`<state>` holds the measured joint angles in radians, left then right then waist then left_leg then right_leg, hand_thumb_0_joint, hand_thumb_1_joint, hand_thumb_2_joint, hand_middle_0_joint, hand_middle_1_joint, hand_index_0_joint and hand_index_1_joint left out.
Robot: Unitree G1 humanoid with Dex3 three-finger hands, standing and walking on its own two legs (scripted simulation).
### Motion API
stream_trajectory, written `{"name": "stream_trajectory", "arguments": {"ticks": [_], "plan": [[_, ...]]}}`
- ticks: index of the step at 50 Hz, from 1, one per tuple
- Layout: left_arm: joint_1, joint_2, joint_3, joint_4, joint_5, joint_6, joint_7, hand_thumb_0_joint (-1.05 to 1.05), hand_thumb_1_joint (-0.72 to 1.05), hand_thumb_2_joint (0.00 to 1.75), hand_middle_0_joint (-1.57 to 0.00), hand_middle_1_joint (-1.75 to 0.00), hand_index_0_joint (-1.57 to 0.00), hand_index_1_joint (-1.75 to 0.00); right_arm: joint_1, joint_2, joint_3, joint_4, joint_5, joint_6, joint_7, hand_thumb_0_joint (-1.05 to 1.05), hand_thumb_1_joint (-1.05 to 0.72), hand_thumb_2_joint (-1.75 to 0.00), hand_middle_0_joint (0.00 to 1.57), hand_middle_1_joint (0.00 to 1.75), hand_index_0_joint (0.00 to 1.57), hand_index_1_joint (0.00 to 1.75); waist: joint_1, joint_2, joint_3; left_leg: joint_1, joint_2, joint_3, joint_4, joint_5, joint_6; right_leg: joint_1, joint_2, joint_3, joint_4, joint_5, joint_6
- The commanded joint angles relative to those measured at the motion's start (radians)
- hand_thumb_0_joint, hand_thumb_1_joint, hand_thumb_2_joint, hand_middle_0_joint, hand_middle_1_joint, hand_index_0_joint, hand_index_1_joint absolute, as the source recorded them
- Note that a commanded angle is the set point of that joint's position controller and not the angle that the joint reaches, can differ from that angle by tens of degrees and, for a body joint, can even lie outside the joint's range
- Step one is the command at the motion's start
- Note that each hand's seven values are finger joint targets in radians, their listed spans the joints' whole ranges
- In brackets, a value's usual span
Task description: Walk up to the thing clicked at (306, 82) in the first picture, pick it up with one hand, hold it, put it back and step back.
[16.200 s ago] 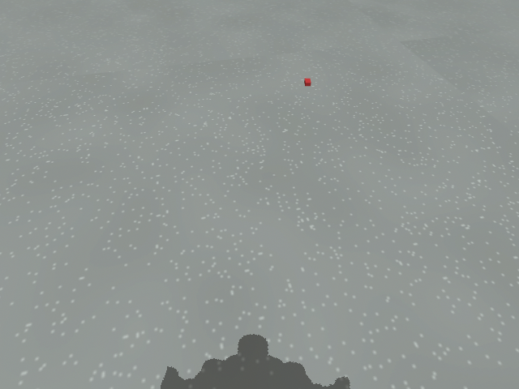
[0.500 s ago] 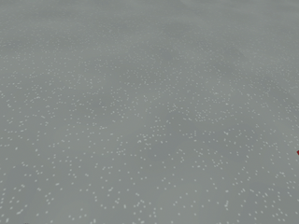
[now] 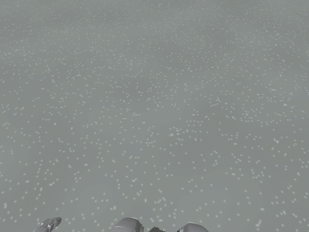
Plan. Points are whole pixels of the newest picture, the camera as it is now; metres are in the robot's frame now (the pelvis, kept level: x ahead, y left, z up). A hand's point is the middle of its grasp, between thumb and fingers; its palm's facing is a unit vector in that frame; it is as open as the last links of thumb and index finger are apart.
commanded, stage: walk up
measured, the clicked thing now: out of the picture +0.51 -1.37 -0.74
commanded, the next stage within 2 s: stand in 1.50 s
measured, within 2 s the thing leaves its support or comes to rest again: neither
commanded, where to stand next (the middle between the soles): +0.09 +0.00 m, yaw +9 degrees
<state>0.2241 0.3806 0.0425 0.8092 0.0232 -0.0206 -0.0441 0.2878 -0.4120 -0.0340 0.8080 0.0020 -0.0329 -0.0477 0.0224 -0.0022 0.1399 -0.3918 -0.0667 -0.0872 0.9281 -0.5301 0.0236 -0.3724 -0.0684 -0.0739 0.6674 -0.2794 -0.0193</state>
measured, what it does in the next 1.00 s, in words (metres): steps on the spot: left foot, then right foot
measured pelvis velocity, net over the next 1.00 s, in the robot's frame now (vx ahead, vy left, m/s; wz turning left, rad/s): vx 0.03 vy -0.01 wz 0.20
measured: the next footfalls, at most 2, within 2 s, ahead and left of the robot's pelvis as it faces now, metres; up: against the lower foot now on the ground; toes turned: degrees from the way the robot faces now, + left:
left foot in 0.26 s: +0.10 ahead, +0.12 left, +0.00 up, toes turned +7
right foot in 0.54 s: +0.05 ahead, -0.16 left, +0.00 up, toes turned +6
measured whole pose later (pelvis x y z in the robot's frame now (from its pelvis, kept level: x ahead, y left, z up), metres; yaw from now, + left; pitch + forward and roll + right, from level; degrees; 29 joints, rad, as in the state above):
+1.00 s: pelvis +0.03 -0.01 +0.01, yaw +11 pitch -1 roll -1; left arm 0.14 0.39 0.00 1.03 0.00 -0.03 -0.01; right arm 0.12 -0.34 -0.01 1.08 -0.01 0.00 0.02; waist 0.01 0.00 0.05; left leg -0.31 -0.03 -0.08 0.51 -0.18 0.01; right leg -0.12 -0.07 -0.09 0.46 -0.32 0.04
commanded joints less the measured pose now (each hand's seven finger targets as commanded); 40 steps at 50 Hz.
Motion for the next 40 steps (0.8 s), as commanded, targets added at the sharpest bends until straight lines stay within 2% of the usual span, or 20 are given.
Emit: {"name": "stream_trajectory", "arguments": {"ticks": [1,3,9,12,14,15,16,17,20,24,27,28,29,30,31,33,35,36,38,40], "plan": [[0.086,0.258,0.077,-0.056,0.002,-0.022,0.036,0.00,0.90,0.90,-0.20,-0.30,-0.20,-0.30,0.043,-0.207,-0.065,-0.046,-0.004,-0.038,0.003,0.00,-0.90,-0.90,0.20,0.30,0.20,0.30,0.033,-0.161,-0.158,-0.203,0.054,0.030,0.089,-0.031,-0.002,0.297,-0.275,0.295,-0.228,0.296,-0.223],[0.077,0.261,0.074,-0.040,0.005,-0.026,0.042,0.00,0.90,0.90,-0.20,-0.30,-0.20,-0.30,0.040,-0.168,-0.058,-0.036,-0.005,-0.031,0.018,0.00,-0.90,-0.90,0.20,0.30,0.20,0.30,0.038,-0.223,-0.165,-0.151,0.039,0.062,0.036,0.089,-0.005,0.261,-0.212,0.200,-0.207,0.371,-0.187],[-0.008,0.260,0.068,-0.070,-0.009,-0.001,0.032,0.00,0.90,0.90,-0.20,-0.30,-0.20,-0.30,0.024,-0.151,-0.056,0.006,-0.003,-0.032,0.023,0.00,-0.90,-0.90,0.20,0.30,0.20,0.30,0.017,-0.227,-0.147,0.019,0.032,0.146,-0.202,0.263,-0.030,0.157,-0.221,0.084,-0.141,0.470,-0.183],[-0.033,0.246,0.053,-0.061,-0.021,0.016,0.029,0.00,0.90,0.90,-0.20,-0.30,-0.20,-0.30,0.021,-0.149,-0.062,0.028,-0.007,-0.033,0.021,0.00,-0.90,-0.90,0.20,0.30,0.20,0.30,-0.010,-0.157,-0.128,0.156,0.009,0.157,-0.328,0.392,-0.004,0.052,-0.203,0.063,-0.066,0.293,-0.127],[-0.018,0.204,0.033,-0.053,-0.020,0.024,0.028,0.00,0.90,0.90,-0.20,-0.30,-0.20,-0.30,0.013,-0.205,-0.077,0.029,-0.019,-0.037,0.018,0.00,-0.90,-0.90,0.20,0.30,0.20,0.30,-0.015,-0.025,-0.120,0.242,0.099,-0.033,-0.389,0.356,0.040,-0.105,-0.178,0.070,0.016,0.020,-0.074],[0.006,0.161,0.025,-0.060,-0.033,0.033,0.028,0.00,0.90,0.90,-0.20,-0.30,-0.20,-0.30,-0.013,-0.274,-0.085,0.009,-0.032,-0.038,0.016,0.00,-0.90,-0.90,0.20,0.30,0.20,0.30,0.007,0.194,-0.129,0.213,0.308,-0.359,-0.526,0.333,0.117,-0.158,-0.062,0.009,0.171,-0.203,-0.014],[-0.006,0.214,0.044,-0.033,-0.042,0.047,0.042,0.00,0.90,0.90,-0.20,-0.30,-0.20,-0.30,-0.047,-0.326,-0.090,0.000,-0.017,-0.034,0.013,0.00,-0.90,-0.90,0.20,0.30,0.20,0.30,-0.017,0.198,-0.131,0.080,0.414,-0.484,-0.595,0.280,0.244,-0.066,-0.022,0.059,0.279,-0.364,-0.003],[-0.023,0.246,0.052,-0.014,-0.033,0.053,0.044,0.00,0.90,0.90,-0.20,-0.30,-0.20,-0.30,-0.082,-0.311,-0.092,0.009,-0.022,-0.029,0.011,0.00,-0.90,-0.90,0.20,0.30,0.20,0.30,-0.016,0.153,-0.109,0.017,0.394,-0.494,-0.620,0.193,0.255,-0.023,-0.039,0.102,0.318,-0.354,-0.001],[0.045,0.229,0.055,0.040,-0.033,0.052,0.034,0.00,0.90,0.90,-0.20,-0.30,-0.20,-0.30,-0.160,-0.238,-0.060,-0.001,-0.023,-0.029,0.006,0.00,-0.90,-0.90,0.20,0.30,0.20,0.30,0.022,0.154,-0.117,0.026,0.280,-0.273,-0.556,0.187,0.178,-0.021,-0.049,0.107,0.262,-0.261,-0.005],[0.050,0.210,0.050,0.084,-0.019,0.030,0.038,0.00,0.90,0.90,-0.20,-0.30,-0.20,-0.30,-0.142,-0.232,-0.064,0.025,-0.029,-0.013,0.025,0.00,-0.90,-0.90,0.20,0.30,0.20,0.30,-0.013,0.185,-0.211,0.110,0.246,-0.246,-0.516,0.149,0.153,0.044,0.001,0.056,0.060,-0.272,0.003],[0.092,0.192,0.043,0.130,-0.012,0.001,0.051,0.00,0.90,0.90,-0.20,-0.30,-0.20,-0.30,-0.183,-0.210,-0.054,0.033,-0.020,0.012,0.033,0.00,-0.90,-0.90,0.20,0.30,0.20,0.30,0.019,0.133,-0.205,0.032,0.187,-0.149,-0.426,0.184,0.110,0.201,0.029,0.034,-0.207,-0.056,0.004],[0.090,0.223,0.048,0.134,-0.002,-0.010,0.057,0.00,0.90,0.90,-0.20,-0.30,-0.20,-0.30,-0.192,-0.178,-0.045,0.032,-0.012,0.017,0.035,0.00,-0.90,-0.90,0.20,0.30,0.20,0.30,0.023,0.063,-0.194,-0.020,0.151,-0.108,-0.358,0.212,0.070,0.239,-0.023,0.117,-0.255,-0.037,-0.013],[0.059,0.296,0.058,0.120,0.010,-0.016,0.059,0.00,0.90,0.90,-0.20,-0.30,-0.20,-0.30,-0.211,-0.149,-0.040,0.033,-0.008,0.022,0.036,0.00,-0.90,-0.90,0.20,0.30,0.20,0.30,0.027,-0.094,-0.145,-0.052,0.064,-0.040,-0.293,0.121,0.025,0.129,-0.162,0.311,-0.337,-0.192,-0.071],[-0.051,0.336,0.062,0.092,0.020,-0.014,0.056,0.00,0.90,0.90,-0.20,-0.30,-0.20,-0.30,-0.197,-0.162,-0.050,0.057,-0.014,0.025,0.036,0.00,-0.90,-0.90,0.20,0.30,0.20,0.30,-0.009,-0.161,-0.082,-0.032,0.039,0.016,-0.179,0.008,0.003,0.016,-0.271,0.422,-0.394,-0.367,-0.135],[-0.112,0.325,0.059,0.071,0.017,-0.015,0.053,0.00,0.90,0.90,-0.20,-0.30,-0.20,-0.30,-0.165,-0.188,-0.061,0.086,-0.021,0.023,0.040,0.00,-0.90,-0.90,0.20,0.30,0.20,0.30,-0.039,-0.130,-0.043,0.052,0.074,0.010,-0.163,0.038,-0.009,-0.079,-0.300,0.415,-0.389,-0.384,-0.161],[-0.154,0.257,0.034,0.066,0.003,-0.022,0.052,0.00,0.90,0.90,-0.20,-0.30,-0.20,-0.30,-0.124,-0.178,-0.060,0.123,-0.014,0.013,0.050,0.00,-0.90,-0.90,0.20,0.30,0.20,0.30,-0.075,-0.056,-0.051,0.149,0.072,-0.011,-0.341,0.209,0.015,-0.061,-0.177,0.205,-0.312,-0.241,-0.086],[-0.096,0.213,0.021,0.094,-0.009,-0.029,0.050,0.00,0.90,0.90,-0.20,-0.30,-0.20,-0.30,-0.152,-0.174,-0.062,0.121,-0.016,0.002,0.050,0.00,-0.90,-0.90,0.20,0.30,0.20,0.30,-0.045,-0.007,-0.124,0.218,0.128,-0.120,-0.447,0.350,0.047,-0.018,-0.086,0.111,-0.213,-0.056,-0.022],[-0.050,0.213,0.019,0.115,-0.015,-0.028,0.047,0.00,0.90,0.90,-0.20,-0.30,-0.20,-0.30,-0.194,-0.177,-0.055,0.111,-0.016,-0.001,0.050,0.00,-0.90,-0.90,0.20,0.30,0.20,0.30,-0.015,-0.009,-0.155,0.216,0.153,-0.159,-0.457,0.319,0.062,0.013,-0.058,0.096,-0.213,-0.055,-0.008],[-0.066,0.226,0.019,0.126,-0.012,-0.018,0.040,0.00,0.90,0.90,-0.20,-0.30,-0.20,-0.30,-0.207,-0.186,-0.050,0.119,-0.019,0.003,0.053,0.00,-0.90,-0.90,0.20,0.30,0.20,0.30,-0.021,-0.062,-0.120,0.125,0.132,-0.155,-0.498,0.064,0.047,0.037,-0.070,0.121,-0.293,-0.269,-0.013],[-0.090,0.224,0.017,0.131,-0.009,-0.019,0.043,0.00,0.90,0.90,-0.20,-0.30,-0.20,-0.30,-0.205,-0.192,-0.045,0.148,-0.015,0.006,0.057,0.00,-0.90,-0.90,0.20,0.30,0.20,0.30,-0.028,-0.040,-0.085,0.080,0.135,-0.152,-0.526,0.090,0.036,0.087,-0.074,0.107,-0.290,-0.254,-0.023]]}}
